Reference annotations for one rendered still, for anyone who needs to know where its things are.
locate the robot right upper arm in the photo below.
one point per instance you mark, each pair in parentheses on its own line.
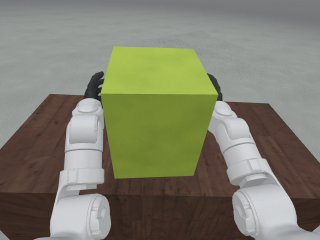
(265,212)

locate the robot right forearm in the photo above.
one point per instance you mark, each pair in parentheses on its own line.
(246,167)

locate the carton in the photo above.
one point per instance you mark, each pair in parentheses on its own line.
(157,105)

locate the right robot hand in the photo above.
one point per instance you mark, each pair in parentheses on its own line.
(216,86)

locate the robot left upper arm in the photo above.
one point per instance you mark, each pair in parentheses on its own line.
(80,217)

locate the robot left forearm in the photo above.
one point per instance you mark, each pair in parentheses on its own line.
(83,151)

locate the left robot hand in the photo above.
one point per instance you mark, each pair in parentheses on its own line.
(92,90)

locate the pedestal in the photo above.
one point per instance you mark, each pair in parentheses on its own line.
(198,207)

